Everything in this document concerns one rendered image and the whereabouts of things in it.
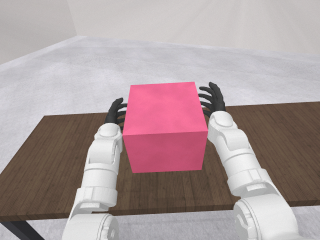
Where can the robot left forearm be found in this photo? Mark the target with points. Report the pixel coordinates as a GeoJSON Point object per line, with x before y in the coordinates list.
{"type": "Point", "coordinates": [98, 189]}

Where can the table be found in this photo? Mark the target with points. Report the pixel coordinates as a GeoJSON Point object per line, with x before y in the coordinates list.
{"type": "Point", "coordinates": [41, 180]}

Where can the robot left hand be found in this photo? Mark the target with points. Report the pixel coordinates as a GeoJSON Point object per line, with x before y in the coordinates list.
{"type": "Point", "coordinates": [113, 113]}

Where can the robot right forearm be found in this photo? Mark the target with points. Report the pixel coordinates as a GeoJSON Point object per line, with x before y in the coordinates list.
{"type": "Point", "coordinates": [246, 178]}

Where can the right robot upper arm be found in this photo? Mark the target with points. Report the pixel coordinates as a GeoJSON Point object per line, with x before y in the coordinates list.
{"type": "Point", "coordinates": [265, 217]}

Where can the robot right hand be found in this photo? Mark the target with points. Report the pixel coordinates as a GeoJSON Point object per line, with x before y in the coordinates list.
{"type": "Point", "coordinates": [216, 99]}

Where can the left robot upper arm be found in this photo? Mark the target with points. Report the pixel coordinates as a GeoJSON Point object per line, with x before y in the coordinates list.
{"type": "Point", "coordinates": [92, 226]}

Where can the carton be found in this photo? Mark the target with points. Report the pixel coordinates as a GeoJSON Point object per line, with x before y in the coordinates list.
{"type": "Point", "coordinates": [164, 129]}

